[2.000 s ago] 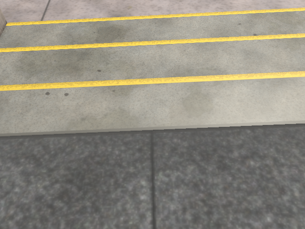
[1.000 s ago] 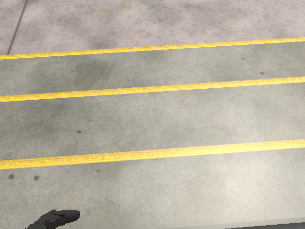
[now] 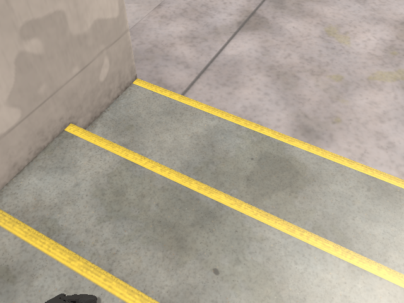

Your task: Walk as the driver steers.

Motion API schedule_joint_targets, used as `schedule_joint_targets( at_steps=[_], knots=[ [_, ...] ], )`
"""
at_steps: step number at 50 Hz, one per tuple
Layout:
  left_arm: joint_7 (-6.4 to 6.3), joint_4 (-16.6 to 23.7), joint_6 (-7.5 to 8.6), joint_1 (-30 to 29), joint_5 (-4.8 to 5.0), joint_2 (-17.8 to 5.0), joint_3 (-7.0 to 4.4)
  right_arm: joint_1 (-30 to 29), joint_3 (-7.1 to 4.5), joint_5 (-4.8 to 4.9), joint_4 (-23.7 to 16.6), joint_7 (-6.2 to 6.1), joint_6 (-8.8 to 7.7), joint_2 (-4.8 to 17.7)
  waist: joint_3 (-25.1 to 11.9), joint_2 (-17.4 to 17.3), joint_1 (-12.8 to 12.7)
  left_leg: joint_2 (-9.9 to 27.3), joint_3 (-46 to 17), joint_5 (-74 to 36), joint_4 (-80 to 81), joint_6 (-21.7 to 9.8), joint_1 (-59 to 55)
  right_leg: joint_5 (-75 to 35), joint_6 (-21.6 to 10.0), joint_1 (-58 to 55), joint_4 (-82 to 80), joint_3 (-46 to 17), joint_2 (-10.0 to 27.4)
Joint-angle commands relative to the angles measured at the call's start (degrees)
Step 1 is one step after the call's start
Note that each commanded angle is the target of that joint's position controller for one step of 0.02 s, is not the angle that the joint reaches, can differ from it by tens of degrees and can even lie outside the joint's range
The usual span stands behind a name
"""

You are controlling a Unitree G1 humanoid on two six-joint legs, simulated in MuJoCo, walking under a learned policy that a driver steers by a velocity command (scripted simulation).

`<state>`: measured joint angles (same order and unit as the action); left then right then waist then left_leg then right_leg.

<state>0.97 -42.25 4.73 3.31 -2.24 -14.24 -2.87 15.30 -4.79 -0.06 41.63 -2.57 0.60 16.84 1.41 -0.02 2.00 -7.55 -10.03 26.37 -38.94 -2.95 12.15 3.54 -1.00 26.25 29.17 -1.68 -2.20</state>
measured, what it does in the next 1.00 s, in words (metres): steps on the spot, turning right: left foot, then right foot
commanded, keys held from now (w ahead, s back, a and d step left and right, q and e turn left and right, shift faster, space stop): e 0.88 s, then w+e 0.12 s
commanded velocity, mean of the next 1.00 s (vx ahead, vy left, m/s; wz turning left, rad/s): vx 0.04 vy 0.00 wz -0.43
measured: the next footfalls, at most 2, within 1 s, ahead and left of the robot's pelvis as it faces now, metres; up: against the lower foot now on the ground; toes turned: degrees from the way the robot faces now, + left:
left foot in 0.36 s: +0.11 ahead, +0.13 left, +0.00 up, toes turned -14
right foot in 0.80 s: +0.03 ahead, -0.11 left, +0.00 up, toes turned -27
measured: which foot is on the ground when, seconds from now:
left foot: up 0.00-0.34, down 0.36-0.80, up 0.82-1.00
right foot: down 0.00-0.36, up 0.38-0.78, down 0.80-1.00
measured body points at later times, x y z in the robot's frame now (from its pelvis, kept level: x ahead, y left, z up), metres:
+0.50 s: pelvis +0.04 +0.03 +0.02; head +0.07 +0.05 +0.47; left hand +0.25 +0.29 -0.09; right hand +0.09 -0.27 -0.07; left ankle +0.07 +0.14 -0.72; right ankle +0.04 -0.11 -0.65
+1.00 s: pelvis +0.03 -0.01 +0.02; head +0.05 -0.05 +0.47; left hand +0.30 +0.16 -0.06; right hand +0.01 -0.34 -0.09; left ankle +0.11 +0.13 -0.65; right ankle -0.01 -0.09 -0.72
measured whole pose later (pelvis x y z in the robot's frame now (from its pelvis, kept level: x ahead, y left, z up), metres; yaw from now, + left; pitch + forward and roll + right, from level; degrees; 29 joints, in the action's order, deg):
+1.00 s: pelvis +0.03 -0.01 +0.02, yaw -32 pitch +2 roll +2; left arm -0.4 -36.0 -1.4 12.7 0.9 -16.7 -3.6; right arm 8.8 -5.5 0.1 40.2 -0.9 0.1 19.1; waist 1.8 -2.0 -0.4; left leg 1.2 -1.6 20.7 -59.6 3.3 30.1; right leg 12.6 -3.7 15.3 25.4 -4.1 -2.5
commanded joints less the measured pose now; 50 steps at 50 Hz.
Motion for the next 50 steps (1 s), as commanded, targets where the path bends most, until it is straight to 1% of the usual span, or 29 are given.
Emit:
schedule_joint_targets(
  at_steps=[1, 2, 3, 5, 6, 8, 10, 14, 17, 18, 19, 20, 21, 22, 24, 27, 29, 32, 37, 39, 40, 41, 42, 43, 44, 45, 46, 48, 50],
  knots=[
    [0.92, 1.70, 0.12, 4.59, 0.42, -3.56, -0.21, 15.57, 0.21, -0.52, 0.11, 0.51, 0.14, 3.96, -16.55, 13.81, 2.25, 4.76, -0.69, 13.64, -19.79, 5.01, 11.12, -24.75, -18.05, -26.50, -6.96, -32.92, 22.65],
    [1.39, 1.99, -0.46, 3.35, 1.78, -2.70, 0.23, 8.93, -0.65, -0.22, -0.47, 0.50, 1.12, 6.48, -10.93, 9.22, -0.07, 5.97, 0.78, 11.68, -21.42, 6.39, 14.53, -11.92, -16.33, -23.29, -8.33, -30.89, 19.75],
    [1.67, 2.04, -1.26, 2.86, 2.20, -4.37, -0.12, 3.89, -0.97, -0.29, -1.33, 0.35, 1.96, 6.78, -8.45, 6.17, -1.01, 6.13, 2.31, 9.21, -22.34, 7.19, 16.14, -3.21, -14.41, -20.62, -9.54, -29.29, 17.19],
    [1.14, 3.49, -2.59, 0.66, 2.16, -9.75, -1.82, -0.31, -1.37, -0.11, -2.85, 0.15, 2.73, 6.78, -4.53, 6.12, -1.10, 6.43, 3.86, 5.89, -20.27, 7.14, 16.78, 4.67, -12.19, -15.04, -11.74, -26.97, 14.77],
    [0.69, 3.81, -3.19, 0.85, 2.08, -10.54, -2.31, -0.88, -1.12, 0.13, -2.85, -0.06, 2.59, 5.60, -4.37, 6.62, -1.38, 6.12, 4.79, 5.09, -17.14, 6.78, 15.48, 6.02, -11.09, -13.98, -12.56, -24.79, 13.04],
    [-0.11, 4.28, -4.23, 1.81, 2.28, -10.10, -2.69, -1.20, -0.60, 0.19, -2.46, -0.61, 2.03, 3.38, -5.86, 7.97, -2.02, 5.20, 6.06, 3.49, -11.60, 6.45, 12.98, 7.05, -10.33, -14.08, -13.05, -22.40, 10.84],
    [-0.92, 4.74, -5.05, 2.24, 2.56, -9.81, -3.01, -1.53, -0.47, 0.18, -2.35, -0.82, 1.51, 2.87, -7.38, 9.10, -2.44, 4.91, 6.01, 0.10, -7.64, 6.12, 10.55, 8.85, -10.56, -13.61, -13.55, -22.08, 9.99],
    [-2.04, 5.26, -6.63, 3.25, 3.21, -10.06, -3.78, -1.88, -0.50, 0.29, -2.67, -0.04, 0.22, 3.06, -7.88, 10.11, -2.70, 4.58, 5.58, -5.03, 0.57, 5.02, 7.08, 12.69, -10.44, -12.50, -14.18, -24.28, 9.77],
    [-2.96, 6.08, -7.88, 2.30, 4.05, -10.02, -4.06, 1.52, -0.88, -0.05, -1.61, 1.14, -1.03, 3.21, -7.35, 9.21, -0.39, 4.49, 7.47, -13.51, 13.34, 2.61, -1.83, 16.75, -7.55, -7.17, -11.64, -23.45, 7.16],
    [-3.09, 6.30, -7.97, 2.89, 3.98, -8.96, -3.75, 3.46, -1.52, -0.64, -1.56, 1.09, -1.15, 5.22, -7.41, 6.28, 0.15, 9.58, 4.15, -13.59, 16.66, 0.53, -7.31, 20.51, -5.06, -1.63, -7.42, -21.30, 4.89],
    [-2.95, 7.80, -7.66, 1.66, 3.87, -6.31, -3.10, 4.51, -2.61, -2.16, -2.05, 0.75, -0.97, 10.44, -5.29, -6.97, -0.09, 21.90, -9.80, -10.45, 22.47, -5.56, -8.84, 25.80, -1.70, 8.65, 6.44, -11.94, -2.34],
    [-2.70, 8.79, -6.62, 2.02, 3.40, -7.43, -3.63, 1.33, -2.93, -3.93, -3.24, 0.96, -1.26, 12.08, -3.26, -16.37, -1.00, 30.61, -20.54, -17.04, 25.79, -11.84, -2.57, 31.01, 0.34, 11.91, 20.51, -6.41, -5.16],
    [-2.41, 7.10, -6.21, 4.42, 2.89, -10.60, -4.75, -3.30, -1.92, -3.68, -5.31, 0.51, -1.76, 8.86, -2.87, -10.79, -2.80, 29.09, -16.33, -21.68, 24.52, -11.96, -1.30, 28.07, 1.59, 10.72, 30.15, -8.46, -2.66],
    [-2.33, 4.89, -6.51, 7.92, 3.32, -11.55, -5.29, -7.62, -1.25, -2.43, -6.18, 0.19, -1.98, 6.62, -2.54, -7.30, -4.91, 25.25, -9.58, -25.71, 22.45, -8.89, -1.01, 24.55, 2.34, 10.19, 33.82, -8.20, -2.57],
    [-2.93, 3.09, -7.81, 10.65, 3.17, -10.19, -5.06, -9.21, -0.48, -0.71, -6.74, 0.08, -1.99, 4.90, -2.28, -6.50, -4.86, 22.38, -2.64, -32.72, 20.21, -6.99, -2.63, 20.62, 4.47, 10.95, 40.94, -6.70, -1.78],
    [-2.70, 5.56, -8.41, 7.50, 3.83, -8.48, -4.09, -5.82, -0.55, -0.81, -6.12, -0.11, -1.19, 5.30, -1.77, -7.51, -2.41, 21.07, 2.67, -35.91, 19.72, -8.45, -5.47, 17.44, 6.67, 11.84, 37.57, -3.47, -0.38],
    [-2.24, 7.71, -8.47, 4.18, 3.78, -7.59, -3.36, -3.30, -1.13, -0.81, -5.49, -0.36, -0.56, 6.71, -2.24, -8.64, -0.09, 22.46, 2.95, -35.71, 19.30, -9.32, -9.68, 17.04, 7.57, 12.37, 31.23, -2.35, 1.35],
    [-1.05, 9.73, -8.42, 2.73, 3.57, -6.73, -2.55, -3.41, -2.02, -0.59, -5.45, -0.07, 0.08, 9.02, -3.60, -9.80, 0.94, 24.33, 4.69, -36.52, 18.75, -9.94, -9.72, 19.16, 7.18, 6.84, 22.96, 0.59, 3.51],
    [0.14, 10.83, -8.85, 4.08, 3.74, -7.86, -3.02, -4.71, -2.84, 0.95, -4.99, 1.27, 0.01, 10.57, -4.34, -10.70, 0.31, 25.96, 7.27, -39.18, 15.57, -8.90, -8.10, 18.21, 3.82, -1.92, 10.25, 5.23, 2.80],
    [0.39, 9.84, -8.95, 7.82, 3.62, -7.75, -3.52, -5.87, -2.76, 2.26, -4.50, 1.44, -0.20, 10.05, -5.29, -9.54, -2.40, 24.72, 10.31, -36.86, 10.19, -5.41, -5.63, 8.56, 0.69, -10.00, -2.27, 6.91, 1.10],
    [-0.20, 9.39, -8.89, 10.16, 3.47, -10.08, -4.45, -2.76, -2.31, 2.01, -3.09, 1.67, -0.61, 8.23, -6.89, -5.02, -2.89, 22.16, 13.85, -29.73, 4.03, -1.19, -0.45, -1.13, -1.66, -18.66, -7.62, 3.05, 1.81],
    [-1.17, 10.20, -8.58, 12.69, 3.26, -17.74, -6.30, -2.85, -1.04, -1.02, -4.90, 1.89, -0.96, 4.63, -8.95, 11.73, -2.23, 15.61, 18.90, -5.06, -13.51, 4.79, 15.60, -25.69, -7.54, -31.12, -6.61, -16.17, 15.99],
    [-0.55, 10.95, -7.37, 12.22, 1.37, -19.08, -6.01, -8.44, -0.75, -1.57, -7.86, 1.44, -1.18, 4.51, -10.40, 17.25, -4.74, 7.77, 12.20, 14.46, -25.70, 7.27, 26.57, -31.53, -20.34, -28.94, -7.25, -29.62, 25.78],
    [-0.06, 10.88, -6.13, 12.25, 1.13, -15.96, -5.03, -11.02, -1.57, -0.59, -7.73, 1.21, -1.05, 7.46, -10.32, 9.60, -6.63, 9.16, 6.93, 12.89, -31.60, 7.15, 27.41, -28.09, -20.72, -27.84, -8.25, -25.38, 23.48],
    [-0.31, 10.33, -5.43, 9.76, 1.61, -14.15, -4.37, -11.17, -1.73, 0.14, -7.47, 1.06, -0.76, 7.45, -7.80, 8.28, -4.62, 9.85, 6.16, 8.32, -32.47, 6.63, 27.95, -24.70, -17.34, -25.98, -7.65, -20.55, 20.10],
    [-0.76, 9.95, -5.31, 8.86, 2.94, -12.89, -4.12, -9.52, -1.98, -0.18, -6.36, 0.77, -0.64, 7.73, -7.48, 4.98, -3.62, 10.60, 5.87, 3.47, -29.46, 6.41, 28.31, -13.27, -14.44, -25.47, -8.66, -18.33, 16.71],
    [-1.22, 9.66, -5.44, 8.42, 4.03, -11.80, -3.68, -8.81, -2.30, -0.54, -6.27, 0.71, -0.65, 8.54, -6.94, 5.92, -3.07, 11.14, 5.59, -0.79, -26.31, 6.37, 28.47, -1.66, -13.15, -24.82, -10.38, -18.57, 15.22],
    [-1.83, 9.76, -5.45, 9.22, 3.47, -11.27, -3.18, -8.64, -2.08, 0.05, -6.14, 1.54, -1.31, 7.61, -5.54, 7.85, -3.13, 10.04, 6.24, -7.19, -22.45, 6.26, 27.35, 18.40, -13.05, -22.25, -14.80, -20.68, 13.19],
    [-2.15, 9.72, -4.87, 9.87, 2.85, -11.66, -3.18, -10.16, -1.86, 0.56, -6.29, 2.02, -2.31, 7.25, -3.32, 8.54, -3.67, 9.22, 6.36, -10.11, -14.46, 6.08, 26.80, 23.98, -12.93, -20.92, -17.04, -21.95, 12.70]
  ],
)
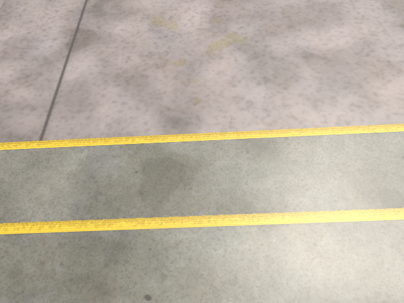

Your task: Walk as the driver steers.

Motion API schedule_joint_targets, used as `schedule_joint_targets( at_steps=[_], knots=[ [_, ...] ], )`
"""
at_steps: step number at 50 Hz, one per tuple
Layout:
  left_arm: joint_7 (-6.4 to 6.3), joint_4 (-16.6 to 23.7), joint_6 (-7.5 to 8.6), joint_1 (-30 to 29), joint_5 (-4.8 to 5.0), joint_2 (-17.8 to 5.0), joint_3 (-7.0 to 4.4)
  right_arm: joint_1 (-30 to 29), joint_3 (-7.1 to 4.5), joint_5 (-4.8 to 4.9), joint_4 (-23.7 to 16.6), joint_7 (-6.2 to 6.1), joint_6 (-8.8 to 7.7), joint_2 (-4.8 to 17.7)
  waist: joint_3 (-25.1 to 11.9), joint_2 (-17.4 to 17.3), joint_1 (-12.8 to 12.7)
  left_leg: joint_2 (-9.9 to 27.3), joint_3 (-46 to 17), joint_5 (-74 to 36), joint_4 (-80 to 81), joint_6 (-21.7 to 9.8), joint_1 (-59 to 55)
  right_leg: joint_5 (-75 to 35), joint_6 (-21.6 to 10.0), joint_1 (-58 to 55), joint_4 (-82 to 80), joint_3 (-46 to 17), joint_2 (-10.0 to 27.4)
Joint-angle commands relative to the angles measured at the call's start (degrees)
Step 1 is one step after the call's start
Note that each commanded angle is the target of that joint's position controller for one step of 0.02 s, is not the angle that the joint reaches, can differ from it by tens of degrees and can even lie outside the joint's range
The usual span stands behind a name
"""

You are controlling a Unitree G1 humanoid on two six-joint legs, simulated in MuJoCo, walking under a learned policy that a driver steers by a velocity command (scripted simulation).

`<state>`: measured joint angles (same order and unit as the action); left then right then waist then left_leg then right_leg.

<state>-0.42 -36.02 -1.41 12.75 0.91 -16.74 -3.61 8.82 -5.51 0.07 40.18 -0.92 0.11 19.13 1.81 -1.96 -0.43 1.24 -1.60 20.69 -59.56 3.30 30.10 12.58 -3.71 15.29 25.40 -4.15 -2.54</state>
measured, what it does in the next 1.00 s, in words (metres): goes down: left foot, then right foot 0.11 m lower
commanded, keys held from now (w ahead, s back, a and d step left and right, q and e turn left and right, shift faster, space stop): w+e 0.12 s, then w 0.74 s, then w+q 0.14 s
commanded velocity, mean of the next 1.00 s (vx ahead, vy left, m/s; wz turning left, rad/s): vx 0.43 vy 0.00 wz -0.19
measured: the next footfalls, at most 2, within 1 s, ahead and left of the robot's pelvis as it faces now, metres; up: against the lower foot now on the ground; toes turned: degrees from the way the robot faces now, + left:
left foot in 0.26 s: +0.15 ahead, +0.13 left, +0.00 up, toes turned -11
right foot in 0.84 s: +0.48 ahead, -0.25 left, -0.11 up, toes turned -11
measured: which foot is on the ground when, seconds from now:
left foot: up 0.00-0.24, down 0.26-0.84, up 0.86-1.00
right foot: down 0.00-0.26, up 0.28-0.82, down 0.84-1.00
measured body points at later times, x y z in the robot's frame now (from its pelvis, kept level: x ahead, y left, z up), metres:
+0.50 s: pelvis +0.15 +0.03 +0.00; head +0.17 +0.05 +0.45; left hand +0.34 +0.27 -0.11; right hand +0.12 -0.24 -0.11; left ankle +0.11 +0.14 -0.74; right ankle +0.19 -0.15 -0.68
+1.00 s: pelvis +0.44 -0.15 -0.13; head +0.47 -0.17 +0.32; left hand +0.57 +0.09 -0.25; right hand +0.41 -0.42 -0.26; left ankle +0.35 +0.04 -0.69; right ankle +0.44 -0.24 -0.85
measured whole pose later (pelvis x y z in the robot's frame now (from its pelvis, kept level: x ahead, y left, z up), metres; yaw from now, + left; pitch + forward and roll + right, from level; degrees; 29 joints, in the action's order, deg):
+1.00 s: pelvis +0.44 -0.15 -0.13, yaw -9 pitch +2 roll +0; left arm 3.4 -50.2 3.6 13.4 -0.7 -13.4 -2.4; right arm 21.6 -2.5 3.1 46.4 -2.4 -2.8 15.6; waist 1.9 -2.0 2.5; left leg 3.0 -6.6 24.0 -88.4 1.0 30.6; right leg 15.9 -3.2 20.8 35.0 2.7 -1.8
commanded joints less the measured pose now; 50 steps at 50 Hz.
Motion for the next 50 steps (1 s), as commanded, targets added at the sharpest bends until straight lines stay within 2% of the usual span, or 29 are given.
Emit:
schedule_joint_targets(
  at_steps=[1, 4, 6, 9, 12, 13, 14, 15, 16, 17, 20, 25, 26, 27, 29, 32, 33, 35, 37, 39, 40, 42, 43, 44, 45, 46, 47, 48, 50],
  knots=[
    [-0.92, 3.23, 1.53, 0.81, -0.30, -9.65, -2.55, -4.59, -0.94, 0.28, -4.93, 0.53, -2.46, 4.53, -2.90, 10.50, -1.42, -0.16, -2.31, -5.32, 10.73, -0.24, 7.20, 14.45, -9.86, -8.72, -13.33, -19.21, 12.66],
    [-1.43, 2.12, 1.87, 2.11, -0.11, -11.85, -3.12, -6.84, -0.29, -0.06, -5.20, 1.32, -4.21, 3.15, -2.56, 10.53, -2.35, -1.58, -2.52, -7.59, 19.79, -0.41, 2.35, 11.86, -9.59, -6.34, -12.52, -19.36, 11.73],
    [-1.24, 1.85, 1.82, 2.62, 0.13, -12.26, -3.15, -6.86, -0.19, 0.49, -5.16, 1.94, -4.98, 3.32, -2.36, 10.65, -2.38, -2.25, -2.59, -7.00, 23.30, -0.84, -0.89, 12.76, -9.54, -4.14, -11.61, -20.52, 11.41],
    [-0.62, 1.27, 1.67, 3.73, -0.09, -10.95, -2.52, -4.54, 0.06, 0.75, -4.58, 2.60, -5.92, 3.18, -3.42, 11.15, -1.86, -2.60, -0.99, -9.02, 24.49, -1.36, -9.36, 12.47, -9.27, 0.08, -10.09, -21.18, 11.04],
    [-0.23, 1.10, 1.60, 3.25, -0.23, -7.94, -1.33, 1.74, -0.09, 0.79, -2.88, 2.65, -6.73, 2.80, -2.44, 9.76, 2.33, -2.22, 0.31, -10.09, 31.73, -3.59, -20.49, 14.81, -6.56, 5.32, -5.18, -21.16, 8.52],
    [-0.27, 1.17, 1.85, 3.30, -0.33, -5.31, -0.47, 6.27, -0.36, 0.43, -2.02, 2.26, -6.91, 3.76, -3.47, 7.80, 4.37, 1.23, -3.28, -7.74, 34.23, -5.22, -26.65, 15.81, -4.27, 8.84, 0.93, -19.28, 6.29],
    [-0.23, 1.76, 2.25, 4.44, -0.57, -1.15, 0.81, 11.85, -0.86, -0.62, -1.38, 1.82, -6.81, 7.13, -6.06, -3.48, 4.84, 12.30, -16.30, -0.51, 39.25, -8.94, -33.12, 19.98, -0.40, 14.57, 19.67, -11.65, 0.23],
    [-0.60, 4.30, 3.11, 5.45, 1.51, -3.65, -0.06, 15.23, -2.46, -1.10, 0.83, 2.59, -6.59, 12.93, -4.13, -16.70, 3.29, 20.16, -39.66, 17.12, 46.88, -17.48, -34.79, 22.37, 0.37, 28.73, 32.18, -6.55, -3.08],
    [-0.86, 2.92, 3.56, 3.93, 1.78, -8.87, -1.48, 13.22, -1.47, 0.21, 0.35, 2.91, -6.84, 8.67, 1.66, -9.70, 3.38, 20.60, -39.72, 22.37, 48.16, -18.85, -31.65, 18.95, 0.30, 33.88, 38.02, -7.80, 0.25],
    [-0.68, 2.33, 3.65, 2.09, 1.36, -9.69, -1.87, 11.82, -0.57, 0.61, 0.09, 2.71, -6.89, 5.83, 3.94, -6.38, 3.13, 18.05, -33.64, 18.46, 47.62, -17.38, -29.98, 13.11, 0.11, 35.06, 39.83, -7.54, 1.63],
    [0.25, 1.41, 4.25, 1.50, 0.38, -7.24, -1.52, 8.58, 0.60, 0.54, -0.63, 2.00, -6.39, 3.90, 3.32, -5.16, 1.20, 12.64, -21.97, 4.68, 50.31, -15.26, -25.78, 2.64, 1.19, 31.30, 35.83, -3.65, 7.05],
    [0.97, 2.70, 5.09, -4.93, -0.44, -2.09, 0.30, 12.67, 0.59, 0.81, 2.21, 1.39, -5.45, 4.87, 1.09, -3.34, 4.03, 9.05, -9.63, -17.24, 50.85, -15.46, -25.46, -7.96, 4.02, 26.19, 21.91, 1.97, 7.21],
    [1.18, 2.21, 5.47, -5.03, -0.88, -2.68, -0.12, 14.30, 0.56, -0.07, 2.75, 1.24, -5.78, 5.63, -1.29, -3.13, 3.99, 10.12, -8.70, -22.45, 48.78, -15.91, -25.72, -13.88, 4.21, 23.84, 25.22, 1.76, 7.41],
    [1.44, 1.98, 5.60, -4.71, -0.77, -3.01, -0.23, 14.39, 0.68, 0.07, 3.07, 1.16, -5.80, 5.43, -1.56, -2.89, 3.51, 10.20, -7.46, -24.64, 47.71, -15.81, -26.30, -15.19, 4.07, 24.38, 24.42, 1.63, 7.57],
    [2.10, 2.88, 6.46, -8.43, -0.48, -3.03, -0.29, 18.12, 0.96, 1.08, 4.70, 0.57, -5.72, 4.11, 0.01, -3.59, 4.79, 11.79, -8.59, -24.29, 44.54, -15.33, -31.66, -19.86, 3.29, 30.16, 22.23, -1.14, 9.27],
    [3.93, 4.78, 8.04, -16.40, -0.54, -3.08, -0.18, 23.00, 0.74, 0.70, 5.86, -0.50, -4.90, 4.98, 2.66, -2.37, 7.29, 13.51, -10.88, -21.52, 40.08, -14.82, -39.28, -20.56, 1.52, 39.59, 15.83, -0.76, 8.93],
    [4.69, 5.31, 8.41, -18.14, -0.56, -2.37, 0.19, 22.21, 0.75, 1.39, 5.81, -1.11, -4.27, 4.75, 4.37, -1.82, 6.94, 12.71, -9.72, -18.96, 39.44, -13.30, -37.49, -24.07, 1.21, 37.93, 9.53, -1.90, 9.60],
    [6.19, 4.12, 8.24, -18.33, 0.15, -0.76, 0.67, 21.39, 0.90, 1.19, 5.36, -1.10, -3.34, 4.50, 4.98, -0.51, 7.75, 9.98, -5.94, -11.89, 38.30, -11.84, -26.10, -31.90, 1.71, 23.29, 3.31, 1.21, 6.86],
    [6.24, 3.12, 7.49, -16.60, 1.09, -1.31, 0.36, 20.68, 0.41, 1.54, 5.22, -1.07, -3.09, 5.66, 5.63, -1.76, 6.86, 10.45, -6.00, -11.07, 36.28, -11.19, -23.70, -31.41, 2.19, 17.13, 3.14, 0.34, 6.56],
    [5.31, 1.78, 7.23, -15.22, 0.97, -2.83, -0.12, 20.80, 0.28, 1.83, 5.45, -0.96, -2.69, 5.08, 5.93, -0.81, 5.87, 10.23, -5.81, -15.39, 29.50, -9.93, -28.50, -28.29, 1.53, 16.04, -1.15, -0.56, 7.45],
    [4.75, 0.20, 7.31, -11.42, 0.57, -4.44, -0.87, 21.18, 0.06, 1.43, 5.51, -0.72, -2.55, 5.98, 3.18, -0.39, 4.15, 9.87, -6.12, -22.41, 23.53, -9.67, -30.99, -26.50, 0.86, 12.03, -2.41, 0.37, 6.62],
    [3.65, -6.98, 6.68, 8.02, -0.29, -8.68, -3.08, 19.01, -0.08, 1.38, 5.49, -0.47, -2.41, 6.72, -7.97, 0.30, -5.99, 5.82, -2.87, -26.45, -2.02, -6.31, -20.28, -29.15, -0.06, -16.45, -0.65, 4.58, 6.32],
    [3.63, -9.26, 6.38, 15.16, -1.41, -10.47, -2.36, 22.71, 1.56, 0.55, 5.99, -0.24, -3.01, -1.00, -14.86, 10.32, -6.33, 0.77, -4.06, 19.75, -27.90, -2.86, 0.59, -40.76, -2.77, -37.49, 12.90, -3.70, 14.60],
    [3.84, -9.28, 5.74, 16.95, -2.25, -11.92, -1.97, 34.26, 3.12, 1.67, 7.50, 0.57, -4.94, -4.53, -23.29, 26.55, -2.37, -2.96, -12.10, 29.21, -44.88, -2.26, 13.47, -59.66, -7.31, -47.23, 23.12, -14.15, 21.02],
    [4.14, -11.18, 4.00, 21.00, -0.43, -14.73, -3.70, 34.17, 2.84, 4.07, 4.88, 0.93, -6.43, -0.40, -32.07, 27.19, -5.13, -3.58, -13.02, 21.99, -45.45, -1.89, 16.50, -35.73, -13.57, -48.35, 7.82, -28.70, 26.80],
    [3.94, -12.32, 3.53, 17.13, -0.33, -13.89, -3.83, 25.31, 2.47, 6.04, 2.77, 0.07, -6.47, 1.01, -25.04, 14.28, -4.06, -0.83, -7.64, 15.02, -43.65, -1.28, 21.66, -4.53, -15.93, -39.53, -3.91, -35.64, 28.97],
    [3.39, -9.79, 4.37, 8.12, -0.64, -9.21, -2.14, 16.44, 1.99, 5.04, 1.81, -1.40, -5.66, 4.26, -13.65, 2.46, -3.46, 2.40, -4.65, 6.74, -36.17, -1.55, 20.62, 3.14, -13.09, -25.73, -8.89, -30.35, 25.95],
    [3.37, -8.97, 5.74, 2.04, -1.74, -5.93, -0.80, 14.91, 1.64, 3.33, 1.90, -2.43, -4.20, 4.65, -8.20, 0.83, -1.15, 4.43, -5.29, 1.40, -34.74, -1.93, 16.92, -2.71, -12.92, -14.30, -8.69, -26.24, 26.42],
    [3.50, -10.69, 7.98, -2.23, -2.04, -2.98, -0.36, 16.73, 0.96, 1.91, 3.04, -2.22, -2.26, 2.67, -2.69, 7.47, 2.82, 7.66, -9.38, -6.76, -21.21, -3.36, 8.41, -11.63, -8.96, -0.28, -8.79, -15.65, 20.90]
  ],
)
